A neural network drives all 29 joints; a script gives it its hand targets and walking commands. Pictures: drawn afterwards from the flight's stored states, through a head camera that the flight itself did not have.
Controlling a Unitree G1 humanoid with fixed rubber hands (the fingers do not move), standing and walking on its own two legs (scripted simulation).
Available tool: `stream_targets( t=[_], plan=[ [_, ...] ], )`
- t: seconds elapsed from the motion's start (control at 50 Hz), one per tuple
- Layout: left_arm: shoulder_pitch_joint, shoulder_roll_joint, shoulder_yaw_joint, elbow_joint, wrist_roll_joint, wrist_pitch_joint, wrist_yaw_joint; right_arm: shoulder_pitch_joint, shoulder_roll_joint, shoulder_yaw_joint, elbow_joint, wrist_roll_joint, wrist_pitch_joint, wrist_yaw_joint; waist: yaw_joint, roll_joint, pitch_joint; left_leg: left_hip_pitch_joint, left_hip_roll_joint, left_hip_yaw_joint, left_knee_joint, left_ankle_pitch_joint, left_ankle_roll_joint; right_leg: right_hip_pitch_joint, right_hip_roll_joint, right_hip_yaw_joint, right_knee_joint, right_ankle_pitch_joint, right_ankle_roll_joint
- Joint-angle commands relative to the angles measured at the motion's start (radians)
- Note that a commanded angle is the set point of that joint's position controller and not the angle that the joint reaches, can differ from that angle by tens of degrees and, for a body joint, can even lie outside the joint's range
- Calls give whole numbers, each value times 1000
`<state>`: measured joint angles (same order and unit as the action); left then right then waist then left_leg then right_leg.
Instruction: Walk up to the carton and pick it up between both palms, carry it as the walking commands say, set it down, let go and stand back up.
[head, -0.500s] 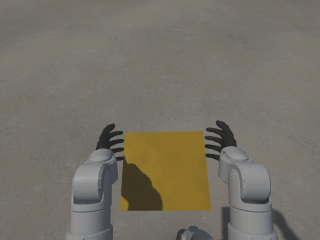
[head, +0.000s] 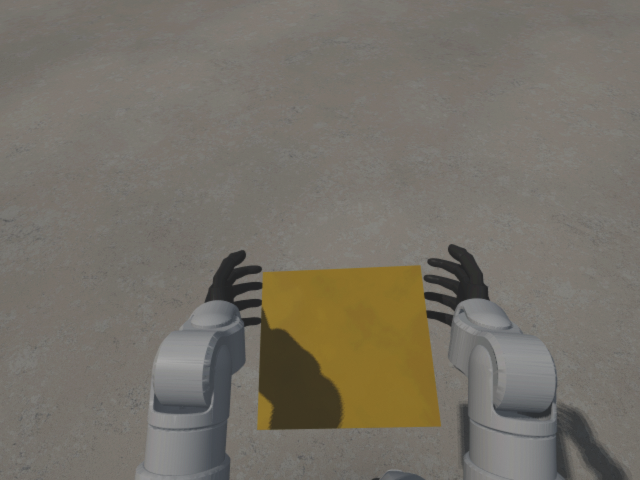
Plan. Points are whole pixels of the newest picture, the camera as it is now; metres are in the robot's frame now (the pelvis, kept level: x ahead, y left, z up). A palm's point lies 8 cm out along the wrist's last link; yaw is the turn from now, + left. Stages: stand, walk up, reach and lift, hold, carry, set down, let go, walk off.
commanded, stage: carry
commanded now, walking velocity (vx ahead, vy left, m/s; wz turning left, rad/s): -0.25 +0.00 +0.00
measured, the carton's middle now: (344, 350) +0.27 -0.03 -0.01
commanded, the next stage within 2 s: none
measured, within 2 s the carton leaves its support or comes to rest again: neither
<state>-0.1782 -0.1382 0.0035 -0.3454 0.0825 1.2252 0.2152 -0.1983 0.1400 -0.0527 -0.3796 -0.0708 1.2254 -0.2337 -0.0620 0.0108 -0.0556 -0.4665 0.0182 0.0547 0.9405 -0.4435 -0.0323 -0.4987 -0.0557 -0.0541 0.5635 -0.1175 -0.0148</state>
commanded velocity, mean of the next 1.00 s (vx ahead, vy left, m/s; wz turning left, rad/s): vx -0.14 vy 0.00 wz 0.00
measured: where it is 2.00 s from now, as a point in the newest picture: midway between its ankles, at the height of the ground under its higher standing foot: outside the picture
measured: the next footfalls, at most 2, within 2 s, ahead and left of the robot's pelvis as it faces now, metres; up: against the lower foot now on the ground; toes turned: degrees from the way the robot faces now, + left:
left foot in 0.06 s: -0.02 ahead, +0.12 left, +0.00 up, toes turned +5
right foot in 0.42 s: -0.16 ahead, -0.13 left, +0.00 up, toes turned -4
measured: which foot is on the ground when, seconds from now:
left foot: up 0.00-0.04, down 0.06-0.42, up 0.44-0.74, down 0.76-1.00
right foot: down 0.00-0.10, up 0.12-0.40, down 0.42-0.80, up 0.82-0.92, down 0.94-1.00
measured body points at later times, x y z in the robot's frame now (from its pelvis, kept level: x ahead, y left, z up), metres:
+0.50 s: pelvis -0.22 -0.02 +0.00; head -0.22 -0.05 +0.45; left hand +0.06 +0.11 +0.08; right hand +0.06 -0.17 +0.07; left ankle -0.12 +0.11 -0.69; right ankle -0.20 -0.13 -0.73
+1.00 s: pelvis -0.39 -0.02 +0.00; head -0.41 -0.02 +0.45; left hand -0.14 +0.15 +0.09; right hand -0.09 -0.12 +0.09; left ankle -0.37 +0.10 -0.72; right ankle -0.32 -0.14 -0.73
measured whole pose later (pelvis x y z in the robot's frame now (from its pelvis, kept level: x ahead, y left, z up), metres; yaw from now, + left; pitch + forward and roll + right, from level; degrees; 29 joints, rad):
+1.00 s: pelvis -0.39 -0.02 +0.00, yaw +2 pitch +1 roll +0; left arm -0.10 -0.13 0.04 -0.39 0.03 1.26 0.23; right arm -0.18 0.14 0.00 -0.30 -0.10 1.22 -0.21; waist 0.08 0.01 -0.10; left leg -0.35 0.04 0.07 0.62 -0.29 0.01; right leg -0.39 -0.05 -0.07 0.57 -0.23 0.01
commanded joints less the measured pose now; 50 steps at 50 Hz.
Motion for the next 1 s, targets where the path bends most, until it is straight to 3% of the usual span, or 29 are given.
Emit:
stream_targets(
  t=[0.0, 0.02, 0.04, 0.06, 0.08, 0.1, 0.14, 0.18, 0.24, 0.32, 0.36, 0.38, 0.4, 0.42, 0.44, 0.46, 0.5, 0.6, 0.66, 0.7, 0.72, 0.76, 0.78, 0.8, 0.82, 0.84, 0.88, 0.94, 0.98],
  plan=[
    [-310, -953, -447, -147, -283, -55, -186, -395, 1027, 639, -92, 407, -15, 249, 71, -242, -401, 110, -31, 57, -422, 2, 18, 341, -214, 192, -165, 55, -104],
    [-321, -937, -460, -155, -284, -47, -180, -360, 1027, 618, -63, 398, -11, 253, 63, -117, -425, 215, -5, 18, -555, 94, 29, 310, -187, 170, -138, 10, -66],
    [-318, -930, -461, -120, -276, -39, -180, -358, 1015, 594, -35, 382, -7, 256, 58, 8, -409, 296, 110, -122, -579, 121, 57, 174, -137, 131, -52, -72, -21],
    [-358, -957, -480, -132, -297, -43, -184, -390, 1014, 579, -59, 376, -16, 259, 63, 226, -410, 371, 288, -331, -574, 396, 108, -3, -42, 45, 87, -169, 30],
    [-387, -958, -480, -113, -300, -37, -184, -361, 1005, 554, -41, 354, -13, 258, 61, 311, -335, 330, 400, -393, -563, 637, 182, -124, 20, -7, 313, -405, 58],
    [-443, -974, -518, -170, -315, -34, -195, -411, 1037, 563, -62, 369, -22, 266, 44, 327, -301, 196, 427, -373, -559, 667, 253, -98, 21, 30, 465, -442, 48],
    [-534, -1045, -575, -187, -361, -44, -215, -401, 1056, 549, -70, 333, -34, 267, 56, 122, -240, 92, 309, -234, -584, 493, 209, -57, 42, 48, 682, -308, 44],
    [-576, -1104, -602, -242, -415, -74, -217, -470, 1076, 550, -160, 357, -61, 264, 61, 77, -294, 230, 260, -152, -520, 557, 156, -121, 51, 40, 654, -245, 47],
    [-578, -1080, -630, -244, -448, -61, -219, -372, 1029, 504, -138, 310, -68, 238, 54, 141, -327, 323, 246, -144, -494, 679, 137, -98, 46, 5, 497, -338, 68],
    [-466, -1020, -628, -220, -455, -34, -223, -251, 973, 485, -96, 267, -54, 214, 54, 244, -399, 349, 266, -191, -519, 527, 157, 76, 46, -32, 170, -348, 51],
    [-395, -1003, -593, -159, -429, -16, -223, -203, 947, 469, -62, 242, -38, 207, 74, 186, -438, 366, 227, -150, -460, 496, 100, 203, 31, -22, -162, -187, 34],
    [-418, -1011, -575, -166, -424, -16, -226, -213, 974, 483, -34, 250, -32, 208, 76, 97, -404, 219, 166, -111, -372, 437, 71, 290, -60, 97, -233, -114, 17],
    [-401, -999, -571, -144, -413, -16, -230, -218, 964, 493, -45, 244, -33, 207, 71, -123, -380, 20, 86, -74, -275, 217, 41, 406, -203, 287, -237, 106, -21],
    [-425, -998, -561, -166, -408, -20, -234, -269, 981, 511, -58, 260, -30, 215, 71, -347, -332, -147, 13, 13, -73, -103, 14, 443, -370, 371, -173, 473, -116],
    [-406, -1022, -539, -159, -383, -31, -242, -370, 997, 560, -124, 292, -30, 229, 87, -364, -318, -129, 21, -62, 61, -131, 15, 314, -398, 319, -140, 521, -177],
    [-390, -1034, -513, -146, -361, -33, -240, -454, 1013, 584, -156, 319, -33, 230, 92, -282, -261, -96, 7, -83, 224, -105, 19, 203, -357, 284, -175, 384, -185],
    [-493, -1058, -502, -224, -373, -58, -240, -546, 1100, 620, -151, 371, -49, 237, 81, -145, -223, -87, -24, -78, 319, 14, 16, 151, -212, 157, -197, 50, -118],
    [-406, -993, -475, -228, -317, -74, -210, -486, 1066, 663, -173, 418, -49, 248, 77, -137, -343, -85, 0, -3, 102, 4, -26, 340, -179, 137, -170, -4, -85],
    [-341, -952, -470, -211, -297, -68, -192, -392, 1040, 645, -113, 414, -28, 252, 87, -198, -414, 19, -20, 23, -202, -125, -12, 420, -225, 236, -167, 37, -130],
    [-386, -962, -479, -211, -311, -61, -186, -379, 1057, 616, -71, 396, -19, 252, 65, -204, -443, 177, -35, 62, -573, 50, 12, 426, -172, 180, -138, -50, -90],
    [-338, -939, -472, -172, -303, -56, -184, -319, 1025, 587, -40, 373, -17, 250, 66, -111, -468, 292, 20, -6, -609, 113, 28, 332, -154, 155, -128, -111, -40],
    [-422, -961, -502, -182, -328, -53, -196, -327, 1034, 549, -11, 346, -23, 256, 70, 235, -373, 351, 290, -344, -636, 144, 111, 51, -53, 70, 4, -187, 56],
    [-424, -971, -500, -182, -327, -55, -203, -345, 1057, 571, -21, 346, -25, 259, 64, 153, -305, 221, 308, -300, -626, 101, 150, 80, -37, 25, 68, -226, 63],
    [-500, -997, -555, -230, -365, -48, -215, -320, 1060, 548, -14, 327, -31, 260, 58, 197, -264, 43, 298, -255, -663, -16, 158, 174, -34, 17, 202, -174, 63],
    [-531, -1013, -563, -210, -369, -47, -222, -354, 1060, 551, -20, 319, -32, 260, 64, 133, -213, -71, 270, -216, -706, -118, 137, 221, -20, 10, 262, -145, 64],
    [-558, -1039, -586, -237, -391, -57, -229, -413, 1065, 559, -79, 327, -45, 259, 61, 86, -197, -47, 256, -183, -693, -77, 113, 190, -5, -1, 256, -115, 54],
    [-597, -1060, -598, -239, -426, -53, -234, -422, 1064, 538, -88, 315, -46, 244, 75, 105, -188, 45, 192, -76, -580, 80, 66, 148, -15, 0, 95, -71, 41],
    [-596, -1016, -634, -291, -465, -33, -229, -306, 1018, 501, -77, 287, -43, 219, 67, 98, -324, 264, 148, -48, -407, 542, 53, 231, -72, 44, -100, 155, 46],
    [-532, -1002, -634, -267, -473, -19, -234, -239, 1002, 475, -65, 259, -42, 205, 51, 13, -438, 191, 123, -78, -365, 453, 45, 395, -127, 91, -46, 363, 31]
  ],
)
